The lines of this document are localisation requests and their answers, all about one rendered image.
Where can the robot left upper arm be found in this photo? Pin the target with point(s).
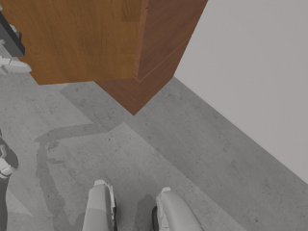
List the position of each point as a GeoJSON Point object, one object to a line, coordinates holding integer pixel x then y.
{"type": "Point", "coordinates": [8, 164]}

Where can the robot left hand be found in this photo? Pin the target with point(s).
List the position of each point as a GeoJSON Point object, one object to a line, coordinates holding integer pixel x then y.
{"type": "Point", "coordinates": [8, 65]}

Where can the left robot thigh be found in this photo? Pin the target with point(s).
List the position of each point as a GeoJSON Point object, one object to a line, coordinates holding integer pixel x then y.
{"type": "Point", "coordinates": [98, 215]}

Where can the cupboard door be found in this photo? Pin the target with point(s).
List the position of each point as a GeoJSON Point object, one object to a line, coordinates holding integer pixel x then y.
{"type": "Point", "coordinates": [74, 41]}

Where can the robot thigh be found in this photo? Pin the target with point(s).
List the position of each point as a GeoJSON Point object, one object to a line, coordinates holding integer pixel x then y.
{"type": "Point", "coordinates": [98, 215]}
{"type": "Point", "coordinates": [179, 215]}

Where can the right robot thigh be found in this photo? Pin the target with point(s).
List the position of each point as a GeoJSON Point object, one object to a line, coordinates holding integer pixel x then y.
{"type": "Point", "coordinates": [179, 215]}

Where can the handle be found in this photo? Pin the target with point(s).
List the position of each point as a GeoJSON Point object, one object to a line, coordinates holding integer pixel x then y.
{"type": "Point", "coordinates": [13, 40]}

